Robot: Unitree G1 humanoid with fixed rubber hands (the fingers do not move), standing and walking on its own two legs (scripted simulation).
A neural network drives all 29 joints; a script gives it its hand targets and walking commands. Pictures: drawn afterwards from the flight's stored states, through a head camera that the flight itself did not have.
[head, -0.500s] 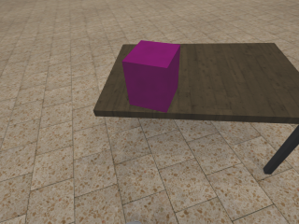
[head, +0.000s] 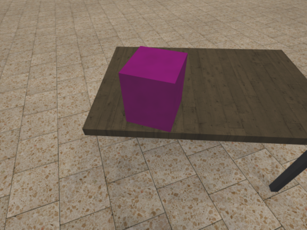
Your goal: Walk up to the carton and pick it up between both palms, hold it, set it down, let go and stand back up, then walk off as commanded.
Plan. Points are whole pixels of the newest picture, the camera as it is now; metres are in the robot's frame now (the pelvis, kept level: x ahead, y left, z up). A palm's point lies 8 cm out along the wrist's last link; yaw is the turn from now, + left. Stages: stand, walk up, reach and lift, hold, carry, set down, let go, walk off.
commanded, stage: walk up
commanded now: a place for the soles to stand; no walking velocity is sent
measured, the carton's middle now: (155, 89) +0.66 +0.02 -0.01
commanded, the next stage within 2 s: none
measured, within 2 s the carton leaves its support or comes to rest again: neither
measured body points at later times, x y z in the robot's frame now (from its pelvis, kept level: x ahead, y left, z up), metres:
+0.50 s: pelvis +0.14 +0.04 +0.01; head +0.16 +0.06 +0.45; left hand +0.23 +0.37 -0.11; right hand +0.17 -0.30 -0.08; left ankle +0.15 +0.15 -0.71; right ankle +0.21 -0.11 -0.67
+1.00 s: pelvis +0.21 -0.01 -0.01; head +0.25 -0.01 +0.44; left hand +0.32 +0.30 -0.13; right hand +0.30 -0.33 -0.13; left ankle +0.21 +0.12 -0.71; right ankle +0.28 -0.13 -0.71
